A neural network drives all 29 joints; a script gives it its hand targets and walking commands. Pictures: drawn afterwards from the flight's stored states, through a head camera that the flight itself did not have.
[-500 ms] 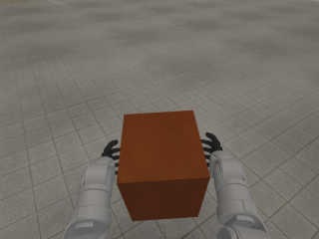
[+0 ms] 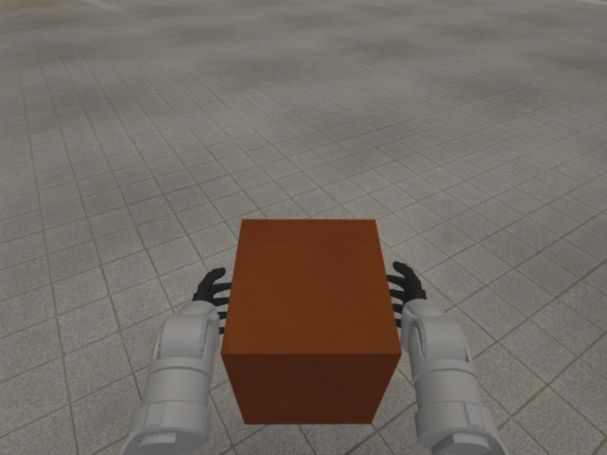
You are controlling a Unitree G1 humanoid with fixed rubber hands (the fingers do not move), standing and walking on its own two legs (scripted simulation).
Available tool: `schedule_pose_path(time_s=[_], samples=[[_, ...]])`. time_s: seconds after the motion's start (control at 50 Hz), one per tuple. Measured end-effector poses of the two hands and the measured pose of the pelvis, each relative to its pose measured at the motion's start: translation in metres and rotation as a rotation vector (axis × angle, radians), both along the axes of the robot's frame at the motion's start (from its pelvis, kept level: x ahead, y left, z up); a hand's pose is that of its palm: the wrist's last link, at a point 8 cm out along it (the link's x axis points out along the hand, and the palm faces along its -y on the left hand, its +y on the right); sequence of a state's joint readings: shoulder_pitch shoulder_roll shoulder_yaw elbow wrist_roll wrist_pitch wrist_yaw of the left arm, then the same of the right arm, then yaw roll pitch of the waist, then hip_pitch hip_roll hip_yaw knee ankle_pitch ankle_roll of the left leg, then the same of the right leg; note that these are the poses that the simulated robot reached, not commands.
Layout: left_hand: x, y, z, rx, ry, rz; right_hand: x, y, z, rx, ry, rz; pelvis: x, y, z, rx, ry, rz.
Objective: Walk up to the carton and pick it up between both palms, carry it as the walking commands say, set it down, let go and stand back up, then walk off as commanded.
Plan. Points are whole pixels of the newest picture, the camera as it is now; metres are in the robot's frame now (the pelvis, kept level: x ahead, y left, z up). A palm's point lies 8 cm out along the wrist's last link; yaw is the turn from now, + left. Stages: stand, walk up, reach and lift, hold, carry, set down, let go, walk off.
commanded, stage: reach and lift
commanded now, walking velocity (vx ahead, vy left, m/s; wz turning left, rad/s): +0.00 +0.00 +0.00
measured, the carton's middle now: (308, 324) +0.33 +0.02 -0.01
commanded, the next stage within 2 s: hold in 0.06 s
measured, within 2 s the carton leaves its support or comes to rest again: neither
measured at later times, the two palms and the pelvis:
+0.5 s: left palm (201, 323) +0.28 +0.16 +0.05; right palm (414, 319) +0.31 -0.13 +0.05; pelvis -0.01 +0.00 +0.00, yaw +0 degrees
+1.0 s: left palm (201, 330) +0.28 +0.16 +0.04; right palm (415, 324) +0.30 -0.13 +0.05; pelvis -0.01 +0.00 +0.00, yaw +0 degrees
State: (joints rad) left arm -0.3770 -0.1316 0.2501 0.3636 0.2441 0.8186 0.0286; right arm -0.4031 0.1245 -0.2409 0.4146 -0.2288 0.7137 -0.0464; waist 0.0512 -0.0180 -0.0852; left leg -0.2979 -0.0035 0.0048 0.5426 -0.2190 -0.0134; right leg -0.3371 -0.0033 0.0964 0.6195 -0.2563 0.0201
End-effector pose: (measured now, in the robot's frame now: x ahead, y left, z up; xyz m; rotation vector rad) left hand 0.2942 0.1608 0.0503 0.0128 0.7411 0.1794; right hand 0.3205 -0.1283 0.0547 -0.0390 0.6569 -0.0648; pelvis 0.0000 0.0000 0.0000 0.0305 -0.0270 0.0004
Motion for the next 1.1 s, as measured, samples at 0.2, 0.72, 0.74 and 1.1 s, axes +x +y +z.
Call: schedule_pose_path(time_s=[0.2, 0.72, 0.74, 1.1], samples=[[-0.008, 0.000, -0.002, 0.000, 0.009, 0.001, -0.007, 0.000, -0.003, 0.000, 0.010, 0.003, -0.004, 0.000, 0.000, 0.000, -0.005, 0.000], [-0.018, -0.001, -0.006, 0.008, 0.017, -0.003, -0.018, -0.001, -0.008, 0.000, 0.021, 0.005, -0.006, 0.000, 0.000, 0.000, -0.009, 0.000], [-0.018, -0.001, -0.007, 0.007, 0.019, -0.003, -0.018, -0.001, -0.008, 0.000, 0.023, 0.005, -0.006, 0.000, 0.000, 0.000, -0.010, 0.000], [-0.017, -0.001, -0.006, 0.007, 0.009, -0.005, -0.015, -0.001, -0.005, 0.011, 0.016, -0.002, -0.005, 0.000, 0.000, 0.000, -0.008, 0.000]])
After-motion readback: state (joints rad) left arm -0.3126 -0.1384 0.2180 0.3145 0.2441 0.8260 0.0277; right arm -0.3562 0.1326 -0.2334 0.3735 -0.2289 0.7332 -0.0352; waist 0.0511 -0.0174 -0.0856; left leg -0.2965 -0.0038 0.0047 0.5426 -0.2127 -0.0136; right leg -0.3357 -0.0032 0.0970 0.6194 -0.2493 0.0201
